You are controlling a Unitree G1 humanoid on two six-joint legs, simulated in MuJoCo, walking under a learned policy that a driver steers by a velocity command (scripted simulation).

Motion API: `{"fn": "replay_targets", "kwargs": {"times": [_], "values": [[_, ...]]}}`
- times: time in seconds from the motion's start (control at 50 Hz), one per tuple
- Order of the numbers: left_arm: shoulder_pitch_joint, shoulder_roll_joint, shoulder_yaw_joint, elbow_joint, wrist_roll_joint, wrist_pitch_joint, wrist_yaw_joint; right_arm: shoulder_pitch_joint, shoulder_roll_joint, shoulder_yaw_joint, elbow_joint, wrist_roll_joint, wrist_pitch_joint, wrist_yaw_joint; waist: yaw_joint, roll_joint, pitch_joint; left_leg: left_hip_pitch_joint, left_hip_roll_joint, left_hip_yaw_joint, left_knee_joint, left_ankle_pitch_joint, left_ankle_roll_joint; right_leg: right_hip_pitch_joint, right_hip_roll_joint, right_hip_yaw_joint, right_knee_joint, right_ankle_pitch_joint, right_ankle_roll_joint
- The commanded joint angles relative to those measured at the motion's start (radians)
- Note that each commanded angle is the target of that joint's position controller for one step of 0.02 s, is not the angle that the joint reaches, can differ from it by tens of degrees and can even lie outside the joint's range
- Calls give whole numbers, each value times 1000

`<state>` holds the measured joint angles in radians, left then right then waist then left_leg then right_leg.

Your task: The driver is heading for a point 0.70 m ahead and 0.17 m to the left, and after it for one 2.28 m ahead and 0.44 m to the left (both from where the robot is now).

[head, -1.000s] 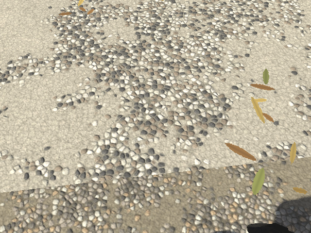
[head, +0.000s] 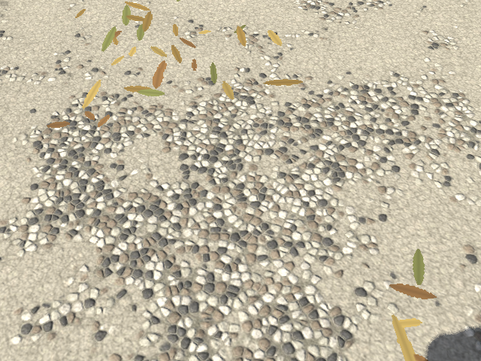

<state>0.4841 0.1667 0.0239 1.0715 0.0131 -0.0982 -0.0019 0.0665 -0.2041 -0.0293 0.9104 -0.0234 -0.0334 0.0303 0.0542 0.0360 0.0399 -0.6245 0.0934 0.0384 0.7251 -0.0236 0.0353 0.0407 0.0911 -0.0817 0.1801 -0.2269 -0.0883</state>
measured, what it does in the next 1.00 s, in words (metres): walks ahead: left foot, then right foot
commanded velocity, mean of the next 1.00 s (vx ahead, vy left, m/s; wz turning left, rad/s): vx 0.50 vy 0.00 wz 0.13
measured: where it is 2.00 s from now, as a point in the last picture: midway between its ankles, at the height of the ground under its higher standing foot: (205, 222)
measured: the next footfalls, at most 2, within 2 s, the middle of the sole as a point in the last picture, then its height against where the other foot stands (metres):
left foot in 0.16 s outside the picture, level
right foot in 0.72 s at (294, 337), level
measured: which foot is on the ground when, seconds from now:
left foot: up 0.00-0.14, down 0.16-0.74, up 0.76-1.00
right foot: down 0.00-0.18, up 0.20-0.70, down 0.72-1.00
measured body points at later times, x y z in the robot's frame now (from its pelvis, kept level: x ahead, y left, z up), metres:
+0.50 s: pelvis +0.27 +0.05 +0.00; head +0.28 +0.06 +0.45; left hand +0.39 +0.29 -0.14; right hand +0.20 -0.19 -0.14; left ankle +0.22 +0.11 -0.74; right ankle +0.40 -0.11 -0.68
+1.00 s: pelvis +0.53 +0.00 +0.00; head +0.55 +0.00 +0.45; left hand +0.49 +0.25 -0.14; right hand +0.65 -0.23 -0.14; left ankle +0.58 +0.16 -0.66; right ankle +0.52 -0.07 -0.74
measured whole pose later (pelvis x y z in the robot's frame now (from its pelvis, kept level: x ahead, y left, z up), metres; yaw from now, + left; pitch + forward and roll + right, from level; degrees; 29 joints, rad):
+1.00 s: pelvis +0.53 +0.00 +0.00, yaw +10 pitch +0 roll -1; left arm 0.35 0.20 0.06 1.00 0.02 -0.11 0.01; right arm 0.21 -0.23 -0.08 0.94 -0.03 -0.02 0.03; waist 0.00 0.04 0.04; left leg -0.63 0.09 0.00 1.06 -0.14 0.08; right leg -0.08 0.02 -0.22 0.29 -0.21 -0.07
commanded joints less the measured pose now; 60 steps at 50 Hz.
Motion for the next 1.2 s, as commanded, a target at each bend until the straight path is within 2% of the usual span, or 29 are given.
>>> {"fn": "replay_targets", "kwargs": {"times": [0.02,0.1,0.12,0.14,0.16,0.18,0.2,0.22,0.24,0.26,0.28,0.3,0.34,0.4,0.5,0.6,0.66,0.7,0.72,0.74,0.76,0.78,0.8,0.82,0.86,0.96,1.06,1.14,1.2], "values": [[74,133,20,-13,6,-7,11,-123,-47,-2,-84,3,-15,-2,3,-103,78,-25,-30,34,-79,8,14,4,-293,138,-37,433,-111],[53,152,27,0,16,0,23,-103,-64,-12,-94,3,-31,-7,-33,-106,65,74,-72,49,-167,-122,67,85,-324,119,78,664,-98],[37,161,30,0,16,1,24,-26,-74,-20,-70,2,-37,-14,-66,-112,25,186,-105,64,-191,-153,85,77,-316,105,168,798,-85],[19,166,31,0,11,5,22,123,-88,-32,-18,-1,-46,-22,-130,-91,-48,364,-138,82,-255,-121,107,44,-285,75,334,854,-67],[8,152,24,-16,4,4,19,304,-138,-53,36,-20,-56,-33,-193,-60,-152,629,-57,-9,-259,-125,148,-121,-246,51,556,681,-47],[83,63,4,-51,-35,3,7,447,-251,-82,50,-44,-58,-40,-191,132,-312,956,255,-447,-299,-231,267,-466,-110,-21,953,180,4],[80,117,24,-39,-19,4,7,412,-237,-83,52,-9,-41,-29,-174,126,-338,947,331,-722,-444,-254,316,-622,-21,81,1134,-293,-1],[-16,140,36,-65,-3,8,7,290,-196,-71,38,12,-36,-25,-124,46,-163,798,283,-564,-464,-311,280,-693,-96,128,1155,-204,-11],[-80,126,33,-83,1,3,1,210,-130,-54,23,15,-42,-20,-100,3,-68,651,243,-449,-507,-268,251,-678,-132,126,1102,-121,-11],[-99,106,34,-83,5,8,-2,179,-90,-43,26,12,-49,-19,-67,-5,-14,550,193,-356,-541,-205,210,-633,-163,122,1037,-77,-9],[-87,91,33,-82,20,22,-6,178,-57,-32,41,15,-55,-23,-37,13,7,477,151,-285,-562,-147,180,-580,-181,120,989,-58,2],[-67,69,30,-72,26,35,-13,196,-45,-27,54,13,-62,-26,-23,21,3,447,131,-240,-573,-102,170,-543,-183,112,967,-46,12],[-90,66,32,-83,28,50,-21,256,-68,-30,80,14,-76,-29,-13,16,6,442,113,-191,-586,-2,177,-558,-186,92,935,-15,28],[-223,80,34,-131,25,62,-25,316,-91,-31,99,14,-78,-30,-29,14,43,469,98,-150,-620,22,177,-664,-208,70,833,87,52],[-421,69,21,-196,10,58,-28,408,-86,-21,121,13,-75,-33,-79,20,65,547,77,-97,-619,134,157,-690,-188,31,583,218,68],[-550,80,18,-245,9,49,-25,494,-88,-20,155,2,-69,-44,-119,26,83,699,116,-102,-563,253,170,-699,-156,12,447,192,40],[-521,99,25,-255,6,31,-21,464,-113,-27,155,-6,-63,-53,-81,30,69,746,137,-125,-463,433,163,-616,-123,17,379,85,11],[-301,128,44,-188,8,13,-6,413,-131,-32,145,0,-60,-49,17,15,-38,686,90,-97,-230,600,130,-313,-63,-9,279,85,-20],[-125,182,64,-140,29,0,6,399,-112,-26,129,12,-63,-44,80,-23,-150,522,41,-72,-12,429,110,-36,-151,78,267,99,-54],[4,291,90,-137,57,-4,16,454,-22,-5,89,50,-64,-37,83,-190,-310,216,-84,0,338,-56,66,263,-454,458,220,-30,-128],[-40,295,94,-141,32,15,6,503,-60,-24,102,46,-56,-43,47,-246,-359,66,-160,-49,529,-487,69,266,-556,721,103,-44,-189],[-155,219,76,-166,14,23,2,426,-102,-38,93,25,-45,-46,4,-125,-205,19,-83,-94,571,-409,77,121,-513,587,85,-117,-159],[-234,150,58,-178,8,18,-1,358,-78,-36,78,18,-44,-39,-11,-73,-85,19,-47,-94,535,-333,74,-28,-468,452,39,-99,-131],[-265,117,49,-176,10,11,0,338,-52,-36,74,14,-38,-33,-36,-73,-26,49,-19,-90,488,-290,72,-123,-421,346,3,-49,-90],[-242,87,39,-151,7,-2,11,348,-30,-40,71,-8,-10,-18,-73,-107,2,96,1,-81,451,-257,58,-206,-370,208,-21,68,-54],[-149,115,45,-119,4,-27,15,212,-20,-43,3,-8,20,3,-80,-100,25,-36,20,-52,386,-106,38,-176,-353,42,-47,234,-54],[-99,127,41,-104,5,-28,20,20,-12,-27,-75,-5,16,22,-49,-102,63,-21,0,19,85,41,32,-141,-329,-83,-44,344,-46],[-31,158,49,-81,8,-15,31,-79,-29,-24,-124,-11,15,31,-23,-101,76,-4,-23,79,-46,-19,69,-5,-371,-133,-3,456,-44],[-34,189,58,-80,12,5,39,-45,-54,-35,-126,-16,16,26,-52,-129,37,98,-96,130,-87,-160,121,72,-381,-184,149,819,-29]]}}
Velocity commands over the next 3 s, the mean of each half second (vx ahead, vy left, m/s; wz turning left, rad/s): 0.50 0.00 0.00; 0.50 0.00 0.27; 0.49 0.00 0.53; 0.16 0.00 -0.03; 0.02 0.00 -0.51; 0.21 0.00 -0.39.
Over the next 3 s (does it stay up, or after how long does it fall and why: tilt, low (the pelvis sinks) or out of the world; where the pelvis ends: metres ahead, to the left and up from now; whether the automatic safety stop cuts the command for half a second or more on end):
stays up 0.98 0.15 0.00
